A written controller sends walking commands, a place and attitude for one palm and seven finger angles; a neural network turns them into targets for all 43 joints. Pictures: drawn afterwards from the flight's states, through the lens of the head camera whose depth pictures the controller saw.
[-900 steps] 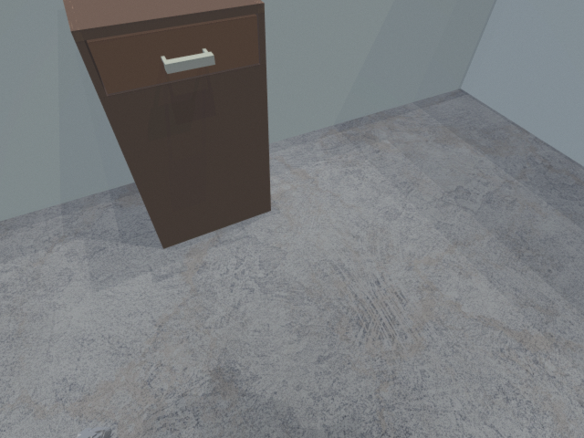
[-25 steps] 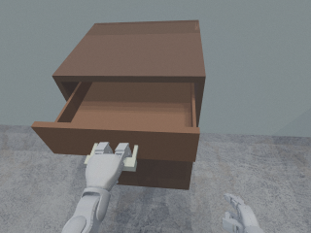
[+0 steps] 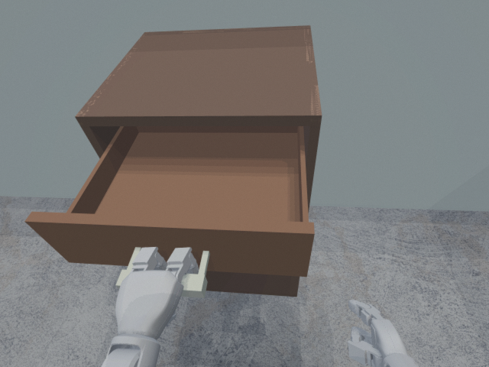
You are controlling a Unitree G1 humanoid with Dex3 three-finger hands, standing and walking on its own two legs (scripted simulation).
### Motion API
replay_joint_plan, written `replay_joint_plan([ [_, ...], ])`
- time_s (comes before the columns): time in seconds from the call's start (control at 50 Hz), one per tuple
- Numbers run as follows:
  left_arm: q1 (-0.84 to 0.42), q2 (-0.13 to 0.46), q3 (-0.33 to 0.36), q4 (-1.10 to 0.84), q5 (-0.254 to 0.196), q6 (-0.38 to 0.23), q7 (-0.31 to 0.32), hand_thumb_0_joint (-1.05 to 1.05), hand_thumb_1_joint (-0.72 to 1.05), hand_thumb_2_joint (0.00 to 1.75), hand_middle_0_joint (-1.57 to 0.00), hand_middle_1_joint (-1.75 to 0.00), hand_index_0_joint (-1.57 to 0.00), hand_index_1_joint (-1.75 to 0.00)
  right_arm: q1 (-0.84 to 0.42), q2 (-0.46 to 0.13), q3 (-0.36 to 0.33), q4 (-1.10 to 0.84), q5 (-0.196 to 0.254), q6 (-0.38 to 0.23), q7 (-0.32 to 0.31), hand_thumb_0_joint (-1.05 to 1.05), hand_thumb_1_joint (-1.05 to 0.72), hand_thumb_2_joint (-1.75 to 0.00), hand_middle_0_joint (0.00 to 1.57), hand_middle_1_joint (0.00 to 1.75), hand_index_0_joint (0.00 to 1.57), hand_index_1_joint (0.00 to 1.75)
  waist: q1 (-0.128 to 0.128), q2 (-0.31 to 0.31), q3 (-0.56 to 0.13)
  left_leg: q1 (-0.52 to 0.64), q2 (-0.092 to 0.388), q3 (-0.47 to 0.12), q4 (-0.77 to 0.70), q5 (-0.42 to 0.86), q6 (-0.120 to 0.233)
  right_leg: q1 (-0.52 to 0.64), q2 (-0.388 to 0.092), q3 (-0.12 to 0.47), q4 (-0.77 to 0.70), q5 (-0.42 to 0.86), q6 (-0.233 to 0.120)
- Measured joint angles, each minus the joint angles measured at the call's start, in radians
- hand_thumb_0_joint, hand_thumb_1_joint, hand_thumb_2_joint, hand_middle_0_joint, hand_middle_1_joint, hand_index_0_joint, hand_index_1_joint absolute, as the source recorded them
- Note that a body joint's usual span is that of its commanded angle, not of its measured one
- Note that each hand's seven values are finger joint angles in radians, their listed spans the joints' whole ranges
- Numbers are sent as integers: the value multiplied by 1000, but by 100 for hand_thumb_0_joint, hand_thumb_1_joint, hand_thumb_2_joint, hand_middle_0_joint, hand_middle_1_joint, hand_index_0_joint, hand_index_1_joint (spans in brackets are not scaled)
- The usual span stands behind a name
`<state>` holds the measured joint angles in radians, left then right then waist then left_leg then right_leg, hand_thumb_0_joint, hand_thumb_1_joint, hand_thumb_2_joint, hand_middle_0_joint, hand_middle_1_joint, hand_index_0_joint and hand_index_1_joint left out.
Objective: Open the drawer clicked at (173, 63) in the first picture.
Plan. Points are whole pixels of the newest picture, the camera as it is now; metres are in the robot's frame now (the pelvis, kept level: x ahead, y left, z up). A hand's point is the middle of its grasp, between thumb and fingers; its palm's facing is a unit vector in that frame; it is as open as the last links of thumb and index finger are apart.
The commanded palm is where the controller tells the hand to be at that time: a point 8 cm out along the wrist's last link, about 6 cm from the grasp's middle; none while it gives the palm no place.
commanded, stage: pull the drawer open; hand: left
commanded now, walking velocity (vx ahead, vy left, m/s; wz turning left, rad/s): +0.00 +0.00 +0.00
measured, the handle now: (166, 269) +0.26 +0.16 +0.04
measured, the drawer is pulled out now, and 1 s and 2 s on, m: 0.25 0.30 0.29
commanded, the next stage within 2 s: open the thumb to release the handle in 0.68 s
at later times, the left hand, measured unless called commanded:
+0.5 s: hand (159, 341) +0.16 +0.15 +0.02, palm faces +0.05 -0.19 -0.98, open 6.2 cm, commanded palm +0.10 +0.15 +0.07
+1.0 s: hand (150, 335) +0.16 +0.17 +0.02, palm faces +0.09 -0.15 -0.98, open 6.7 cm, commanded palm +0.13 +0.16 +0.07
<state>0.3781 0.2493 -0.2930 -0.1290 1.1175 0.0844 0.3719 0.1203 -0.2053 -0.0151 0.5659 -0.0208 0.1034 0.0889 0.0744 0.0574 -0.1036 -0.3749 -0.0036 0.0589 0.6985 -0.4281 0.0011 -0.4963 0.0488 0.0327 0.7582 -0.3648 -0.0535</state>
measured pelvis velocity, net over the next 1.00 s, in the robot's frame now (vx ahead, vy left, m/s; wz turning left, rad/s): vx -0.02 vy -0.01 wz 0.02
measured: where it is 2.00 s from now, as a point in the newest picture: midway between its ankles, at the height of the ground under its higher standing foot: outside the picture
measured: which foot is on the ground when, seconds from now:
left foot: down 0.00-1.00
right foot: down 0.00-1.00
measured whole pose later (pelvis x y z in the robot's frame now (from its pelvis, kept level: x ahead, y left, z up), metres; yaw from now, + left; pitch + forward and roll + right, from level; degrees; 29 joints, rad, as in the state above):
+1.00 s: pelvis -0.02 -0.01 -0.01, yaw +1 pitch +6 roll +2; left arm 0.48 0.27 -0.26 -0.19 1.11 0.07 0.44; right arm 0.12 -0.21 -0.01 0.57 -0.03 0.09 0.06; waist 0.10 0.07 -0.09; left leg -0.43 -0.01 0.04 0.77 -0.44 0.00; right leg -0.54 0.04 0.01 0.82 -0.38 -0.06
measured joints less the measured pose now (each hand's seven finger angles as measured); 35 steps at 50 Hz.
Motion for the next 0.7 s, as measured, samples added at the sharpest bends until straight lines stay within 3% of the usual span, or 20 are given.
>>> replay_joint_plan([
  [0.48, 224, 17, 12, -158, 15, -54, 56, 8, 63, 77, -31, -135, -42, -135, 5, -5, 12, -54, -14, -17, 33, 1, -90, -90, 19, 30, 20, 30, 16, 6, -14, -70, 6, 3, 96, -41, -2, -68, 7, 0, 85, -32, -3],
  [0.7, 247, 13, 17, -176, 17, -58, 73, 8, 63, 78, -30, -135, -42, -135, 22, -16, 8, -68, -19, -21, 37, 1, -90, -90, 19, 30, 20, 30, 13, 8, -18, -96, 6, 3, 125, -51, -1, -94, 6, 1, 112, -40, -3],
])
